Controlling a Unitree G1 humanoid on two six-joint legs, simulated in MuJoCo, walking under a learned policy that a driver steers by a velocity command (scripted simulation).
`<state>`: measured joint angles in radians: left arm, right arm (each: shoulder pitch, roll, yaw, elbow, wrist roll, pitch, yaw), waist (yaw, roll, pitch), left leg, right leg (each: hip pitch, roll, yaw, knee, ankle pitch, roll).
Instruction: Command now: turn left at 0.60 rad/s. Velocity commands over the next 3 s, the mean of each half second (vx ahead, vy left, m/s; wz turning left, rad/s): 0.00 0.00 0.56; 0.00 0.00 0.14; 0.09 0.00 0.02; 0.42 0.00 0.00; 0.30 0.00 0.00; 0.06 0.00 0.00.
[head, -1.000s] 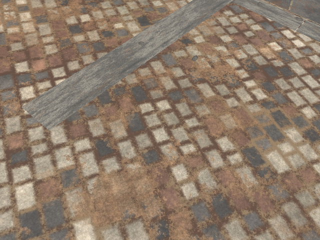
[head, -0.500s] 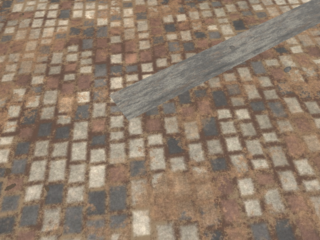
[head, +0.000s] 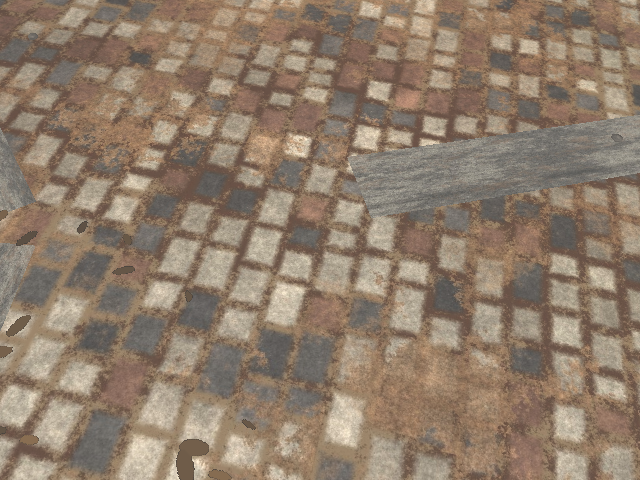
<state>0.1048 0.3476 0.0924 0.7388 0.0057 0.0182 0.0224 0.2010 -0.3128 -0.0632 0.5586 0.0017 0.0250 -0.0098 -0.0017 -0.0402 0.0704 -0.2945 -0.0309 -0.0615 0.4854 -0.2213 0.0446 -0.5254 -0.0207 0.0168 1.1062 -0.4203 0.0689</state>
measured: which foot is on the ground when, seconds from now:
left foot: down 0.00-0.30, up 0.32-0.64, down 0.66-1.00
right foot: up 0.00-0.28, down 0.30-1.00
